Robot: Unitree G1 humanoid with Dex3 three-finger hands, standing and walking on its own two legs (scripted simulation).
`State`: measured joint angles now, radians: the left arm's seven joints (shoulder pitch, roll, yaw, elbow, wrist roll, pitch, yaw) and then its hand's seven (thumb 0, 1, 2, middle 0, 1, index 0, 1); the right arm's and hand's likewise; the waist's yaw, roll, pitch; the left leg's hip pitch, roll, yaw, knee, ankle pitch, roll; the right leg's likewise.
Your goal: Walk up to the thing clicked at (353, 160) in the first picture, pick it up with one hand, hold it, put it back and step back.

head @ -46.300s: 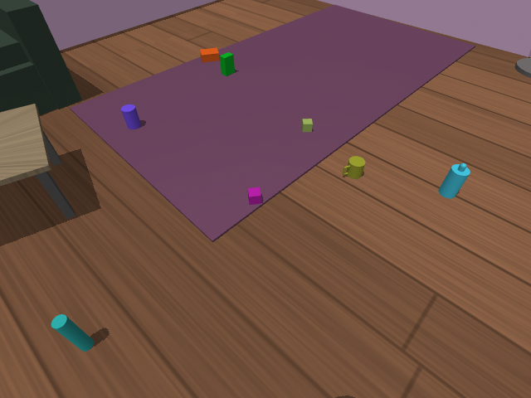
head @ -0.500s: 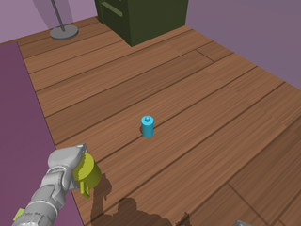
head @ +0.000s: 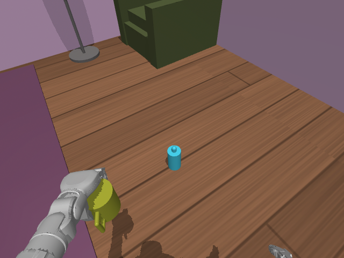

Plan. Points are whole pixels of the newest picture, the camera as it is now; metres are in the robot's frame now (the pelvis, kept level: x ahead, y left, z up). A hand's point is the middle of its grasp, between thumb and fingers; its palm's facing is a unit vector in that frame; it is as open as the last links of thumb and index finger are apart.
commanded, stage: hold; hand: left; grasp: from above
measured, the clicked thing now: (100, 206) +0.30 +0.20 -0.09
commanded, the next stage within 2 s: crouch in 1.44 s
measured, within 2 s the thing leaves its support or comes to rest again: neither
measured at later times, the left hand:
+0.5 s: hand (90, 206) +0.28 +0.20 -0.03, palm faces -0.44 -0.06 -0.89, open 11.2 cm
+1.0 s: hand (87, 199) +0.29 +0.21 -0.01, palm faces -0.43 -0.06 -0.90, open 11.2 cm
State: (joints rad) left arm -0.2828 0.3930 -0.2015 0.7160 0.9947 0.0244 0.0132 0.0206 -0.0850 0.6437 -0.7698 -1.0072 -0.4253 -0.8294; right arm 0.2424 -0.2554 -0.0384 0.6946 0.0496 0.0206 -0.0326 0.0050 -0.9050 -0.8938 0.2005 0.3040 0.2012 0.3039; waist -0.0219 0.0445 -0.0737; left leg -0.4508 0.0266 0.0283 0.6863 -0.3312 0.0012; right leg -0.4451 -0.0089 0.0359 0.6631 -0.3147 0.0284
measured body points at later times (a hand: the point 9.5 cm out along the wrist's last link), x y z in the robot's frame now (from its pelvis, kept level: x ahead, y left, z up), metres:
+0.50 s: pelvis -0.01 -0.01 +0.01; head +0.00 -0.04 +0.46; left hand +0.30 +0.21 +0.02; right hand +0.13 -0.27 -0.11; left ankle +0.01 +0.12 -0.72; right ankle +0.01 -0.14 -0.72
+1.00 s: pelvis +0.00 -0.01 +0.02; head +0.00 -0.04 +0.46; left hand +0.31 +0.21 +0.04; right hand +0.15 -0.26 -0.10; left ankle +0.01 +0.12 -0.72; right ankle +0.01 -0.14 -0.72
